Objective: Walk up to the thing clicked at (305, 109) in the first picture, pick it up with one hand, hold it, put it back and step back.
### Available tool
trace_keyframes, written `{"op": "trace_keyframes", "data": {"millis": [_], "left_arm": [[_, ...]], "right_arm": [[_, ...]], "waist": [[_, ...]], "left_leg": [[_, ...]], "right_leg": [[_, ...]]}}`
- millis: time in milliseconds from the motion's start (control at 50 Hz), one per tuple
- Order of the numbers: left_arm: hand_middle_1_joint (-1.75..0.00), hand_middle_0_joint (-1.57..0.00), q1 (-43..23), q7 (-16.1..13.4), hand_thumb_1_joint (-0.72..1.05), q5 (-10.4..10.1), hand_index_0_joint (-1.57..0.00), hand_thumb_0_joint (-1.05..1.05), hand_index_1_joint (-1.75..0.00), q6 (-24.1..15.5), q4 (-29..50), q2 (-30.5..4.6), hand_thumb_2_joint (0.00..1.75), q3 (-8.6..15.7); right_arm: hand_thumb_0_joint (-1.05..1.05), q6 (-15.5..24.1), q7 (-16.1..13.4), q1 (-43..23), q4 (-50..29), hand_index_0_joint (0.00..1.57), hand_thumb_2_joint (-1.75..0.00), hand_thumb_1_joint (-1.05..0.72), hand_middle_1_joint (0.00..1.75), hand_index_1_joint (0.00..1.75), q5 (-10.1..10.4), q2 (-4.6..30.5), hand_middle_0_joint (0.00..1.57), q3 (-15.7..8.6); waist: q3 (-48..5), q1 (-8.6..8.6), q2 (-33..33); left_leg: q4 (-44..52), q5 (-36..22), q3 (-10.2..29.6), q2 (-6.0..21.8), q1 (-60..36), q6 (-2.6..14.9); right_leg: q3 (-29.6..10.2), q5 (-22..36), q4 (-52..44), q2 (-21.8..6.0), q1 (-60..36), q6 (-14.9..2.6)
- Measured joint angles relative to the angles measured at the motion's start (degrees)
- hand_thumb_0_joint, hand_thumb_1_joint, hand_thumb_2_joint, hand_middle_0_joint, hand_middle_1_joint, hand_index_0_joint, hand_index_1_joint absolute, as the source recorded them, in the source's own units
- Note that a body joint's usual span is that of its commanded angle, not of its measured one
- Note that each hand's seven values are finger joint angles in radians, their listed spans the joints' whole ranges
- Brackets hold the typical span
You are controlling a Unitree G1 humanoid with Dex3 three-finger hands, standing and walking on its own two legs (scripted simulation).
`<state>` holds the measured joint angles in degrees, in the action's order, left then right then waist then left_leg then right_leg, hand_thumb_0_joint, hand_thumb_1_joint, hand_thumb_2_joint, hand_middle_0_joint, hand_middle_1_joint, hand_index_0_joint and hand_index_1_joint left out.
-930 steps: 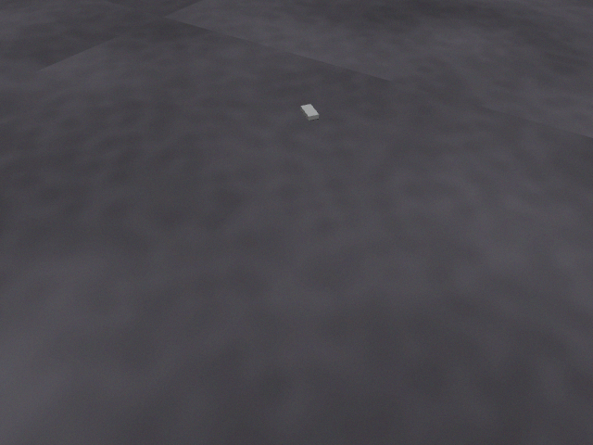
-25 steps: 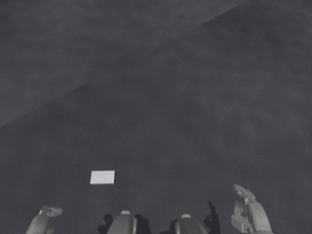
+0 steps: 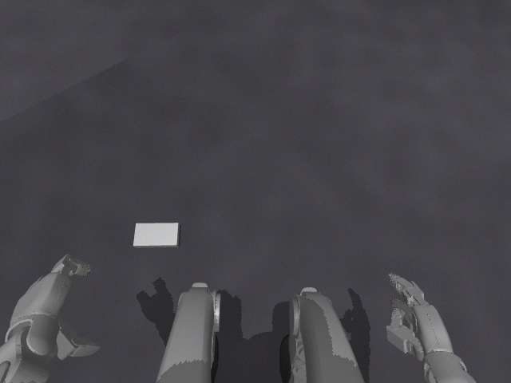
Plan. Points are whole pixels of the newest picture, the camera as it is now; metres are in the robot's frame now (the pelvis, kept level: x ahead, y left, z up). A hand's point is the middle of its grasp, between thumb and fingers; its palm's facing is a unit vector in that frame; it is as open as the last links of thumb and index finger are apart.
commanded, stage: rise first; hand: left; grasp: from above
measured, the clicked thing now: (157, 235) +0.46 +0.29 -0.54
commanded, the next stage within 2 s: none
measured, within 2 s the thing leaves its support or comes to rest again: neither
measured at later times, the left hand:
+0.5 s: hand (108, 265) +0.33 +0.33 -0.31, palm faces -0.47 -0.18 -0.86, open 13.8 cm
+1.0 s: hand (120, 250) +0.38 +0.34 -0.38, palm faces -0.46 -0.05 -0.89, open 13.8 cm
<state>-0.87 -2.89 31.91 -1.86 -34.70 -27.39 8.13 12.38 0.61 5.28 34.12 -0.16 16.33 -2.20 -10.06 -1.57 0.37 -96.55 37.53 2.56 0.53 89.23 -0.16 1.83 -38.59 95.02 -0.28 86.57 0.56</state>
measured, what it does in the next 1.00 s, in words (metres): lowers itself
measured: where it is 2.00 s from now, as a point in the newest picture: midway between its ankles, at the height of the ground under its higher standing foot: outside the picture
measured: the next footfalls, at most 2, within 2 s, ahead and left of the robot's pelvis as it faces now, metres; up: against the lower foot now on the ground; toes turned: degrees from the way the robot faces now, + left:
none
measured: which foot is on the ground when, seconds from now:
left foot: down 0.00-1.00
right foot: down 0.00-1.00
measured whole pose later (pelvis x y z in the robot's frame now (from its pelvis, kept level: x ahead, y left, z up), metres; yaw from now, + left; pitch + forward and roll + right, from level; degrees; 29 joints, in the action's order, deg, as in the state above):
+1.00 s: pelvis -0.04 +0.01 -0.22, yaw -7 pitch +33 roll -9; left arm -43.7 -21.2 74.2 -22.0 -75.3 -47.4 12.1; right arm 1.2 7.7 3.9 43.8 -7.9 15.5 0.8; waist -2.8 -7.4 2.8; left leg -137.0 39.1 7.3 0.6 131.2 0.8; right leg 5.3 -39.6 132.1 1.3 125.7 1.9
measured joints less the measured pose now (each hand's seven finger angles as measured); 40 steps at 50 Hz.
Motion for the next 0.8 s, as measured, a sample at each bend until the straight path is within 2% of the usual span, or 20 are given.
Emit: {"op": "trace_keyframes", "data": {"millis": [120, 200, 260, 340, 460, 540, 620, 800], "left_arm": [[-1.00, -0.16, -10.7, -2.1, -0.55, 7.6, -0.15, 0.00, -1.01, -5.8, -7.4, -3.9, 0.96, 1.8], [-1.00, -0.16, -17.6, -2.2, -0.53, 11.7, -0.16, 0.00, -1.01, -8.2, -12.6, -6.0, 0.96, 2.3], [-0.99, -0.16, -21.6, -2.0, -0.51, 15.6, -0.16, 0.00, -1.00, -11.0, -16.0, -7.9, 0.96, 2.7], [-0.98, -0.16, -25.7, -2.5, -0.48, 20.2, -0.16, 0.00, -0.98, -14.8, -19.0, -10.4, 0.96, 3.7], [-0.98, -0.13, -30.3, -5.9, -0.47, 26.3, -0.13, 0.00, -0.98, -19.4, -23.5, -13.6, 0.98, 4.5], [-0.98, -0.11, -32.8, -9.0, -0.48, 30.4, -0.11, 0.00, -0.98, -20.4, -26.8, -15.2, 1.00, 4.7], [-0.97, -0.09, -35.2, -11.7, -0.49, 33.7, -0.09, 0.00, -0.98, -19.9, -30.1, -16.5, 1.01, 4.0], [-0.94, -0.10, -39.8, -14.9, -0.49, 39.3, -0.10, 0.00, -0.95, -19.6, -35.6, -18.2, 1.00, 2.4]], "right_arm": [[0.01, -1.3, 1.2, -1.8, 3.1, 0.20, -0.91, -0.95, 0.30, 0.30, 0.0, 1.0, 0.20, -0.5], [0.01, -2.5, 2.2, -2.0, 5.1, 0.20, -0.91, -0.94, 0.30, 0.30, -0.5, 1.0, 0.20, -1.0], [0.01, -3.5, 2.8, -1.7, 6.6, 0.20, -0.91, -0.93, 0.30, 0.30, -1.0, 0.7, 0.20, -1.0], [0.01, -4.9, 3.4, -0.8, 8.0, 0.20, -0.90, -0.91, 0.30, 0.30, -1.8, 0.0, 0.20, -0.7], [0.01, -6.9, 4.3, 0.3, 9.5, 0.20, -0.90, -0.89, 0.30, 0.30, -3.2, -0.6, 0.20, 0.0], [0.01, -8.3, 4.8, 0.6, 9.9, 0.20, -0.90, -0.88, 0.30, 0.30, -4.0, -0.7, 0.20, 0.7], [0.01, -9.6, 5.1, 0.7, 10.0, 0.20, -0.90, -0.88, 0.30, 0.30, -4.6, -0.9, 0.20, 1.1], [0.00, -11.1, 6.1, -0.2, 9.8, 0.20, -0.90, -0.89, 0.30, 0.30, -5.9, -0.9, 0.20, 2.0]], "waist": [[0.3, 0.12, -0.5], [1.6, 0.68, -0.7], [2.8, 0.72, -0.6], [4.4, 0.37, 0.0], [5.7, -0.86, 0.6], [6.0, -1.97, 0.7], [5.8, -3.01, 0.9], [6.1, -4.58, 1.4]], "left_leg": [[-10.2, 1.3, 0.4, 0.4, 12.2, -0.24], [-16.2, 1.4, 0.9, 0.7, 19.0, -0.32], [-20.3, 1.2, 1.4, 0.9, 23.3, -0.41], [-25.0, 0.7, 2.2, 0.9, 28.1, -0.45], [-30.5, 0.1, 3.2, 0.7, 33.3, -0.04], [-33.1, 0.0, 3.7, 0.6, 35.6, 0.45], [-34.7, 0.0, 3.7, 0.5, 37.3, 0.98], [-37.4, 0.7, 3.9, 0.1, 39.8, 1.35]], "right_leg": [[0.2, -1.3, 10.3, 0.6, 12.3, -0.37], [0.5, -1.2, 16.1, 0.9, 19.1, -0.44], [0.9, -0.8, 19.9, 1.2, 23.4, -0.45], [1.5, -0.2, 24.2, 1.4, 28.0, -0.41], [2.3, 0.7, 28.7, 1.5, 32.3, 0.10], [2.7, 0.8, 30.6, 1.6, 33.9, 0.51], [2.7, 0.6, 31.8, 1.5, 35.1, 0.84], [2.9, -0.3, 34.2, 1.3, 37.0, 1.16]]}}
